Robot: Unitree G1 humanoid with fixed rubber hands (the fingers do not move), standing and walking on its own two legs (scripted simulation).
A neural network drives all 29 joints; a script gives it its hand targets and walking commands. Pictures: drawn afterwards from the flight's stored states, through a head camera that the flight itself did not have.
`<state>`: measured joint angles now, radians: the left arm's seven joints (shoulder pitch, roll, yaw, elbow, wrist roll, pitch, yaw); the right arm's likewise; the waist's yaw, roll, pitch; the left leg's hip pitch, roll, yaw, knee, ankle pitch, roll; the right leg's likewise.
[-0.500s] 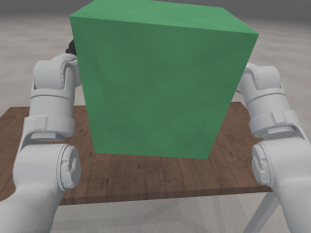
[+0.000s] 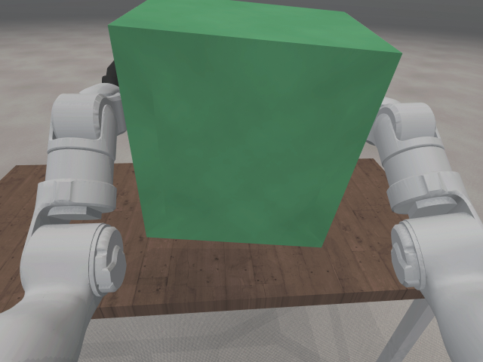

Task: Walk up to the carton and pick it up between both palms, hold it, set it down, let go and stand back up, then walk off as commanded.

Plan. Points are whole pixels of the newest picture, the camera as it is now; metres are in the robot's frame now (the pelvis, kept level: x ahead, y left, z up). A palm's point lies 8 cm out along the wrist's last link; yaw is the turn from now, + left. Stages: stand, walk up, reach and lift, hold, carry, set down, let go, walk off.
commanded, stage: hold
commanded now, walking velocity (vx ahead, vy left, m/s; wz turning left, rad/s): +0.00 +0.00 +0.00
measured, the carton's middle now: (243, 126) +0.37 -0.02 +0.29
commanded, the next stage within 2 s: set down in 0.20 s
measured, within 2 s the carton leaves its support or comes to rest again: neither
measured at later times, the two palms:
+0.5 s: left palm (119, 100) +0.39 +0.16 +0.33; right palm (361, 118) +0.37 -0.20 +0.30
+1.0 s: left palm (114, 127) +0.42 +0.19 +0.27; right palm (332, 135) +0.41 -0.18 +0.26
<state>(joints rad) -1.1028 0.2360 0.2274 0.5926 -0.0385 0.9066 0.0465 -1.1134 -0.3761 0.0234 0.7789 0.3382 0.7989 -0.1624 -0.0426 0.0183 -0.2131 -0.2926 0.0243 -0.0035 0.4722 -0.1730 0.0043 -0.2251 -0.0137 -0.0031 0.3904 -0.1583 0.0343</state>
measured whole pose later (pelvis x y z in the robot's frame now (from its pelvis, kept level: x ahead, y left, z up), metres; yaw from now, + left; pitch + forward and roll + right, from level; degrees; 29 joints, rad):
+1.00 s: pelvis +0.01 +0.00 +0.00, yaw +0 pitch -1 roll -2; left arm -1.02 0.26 0.17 0.72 0.03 0.56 -0.03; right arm -1.00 -0.21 -0.18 0.93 0.27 0.40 -0.17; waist -0.06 -0.07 -0.15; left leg -0.25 0.02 0.00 0.45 -0.18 0.00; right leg -0.18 -0.01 0.00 0.35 -0.16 0.03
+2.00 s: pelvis +0.02 +0.01 +0.00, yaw +0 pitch -1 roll -2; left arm -1.02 0.29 0.10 0.96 -0.04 0.33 -0.05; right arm -0.90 -0.15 -0.23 0.92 0.20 0.30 -0.19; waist -0.10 -0.07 -0.10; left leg -0.24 0.02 0.00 0.45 -0.20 0.00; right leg -0.15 -0.01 0.01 0.33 -0.16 0.03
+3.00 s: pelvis +0.04 +0.01 +0.00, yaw -1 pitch +1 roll -2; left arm -1.08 0.32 0.05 1.29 -0.07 0.10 -0.12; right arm -0.80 -0.03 -0.36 0.91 0.04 0.22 -0.19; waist -0.14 -0.07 -0.08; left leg -0.24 0.02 0.00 0.45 -0.23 0.00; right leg -0.15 -0.01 0.01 0.31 -0.18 0.04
